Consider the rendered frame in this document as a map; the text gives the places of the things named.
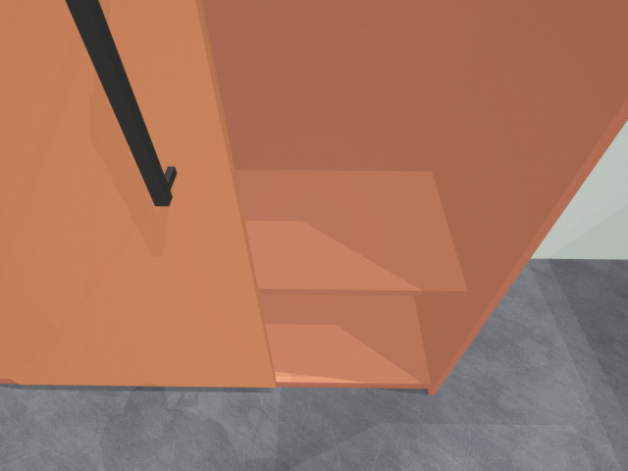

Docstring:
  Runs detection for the wardrobe door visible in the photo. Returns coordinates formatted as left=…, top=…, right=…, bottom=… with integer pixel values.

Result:
left=0, top=0, right=276, bottom=388

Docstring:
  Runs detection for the handle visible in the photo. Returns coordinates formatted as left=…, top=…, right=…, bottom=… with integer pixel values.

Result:
left=66, top=0, right=177, bottom=206

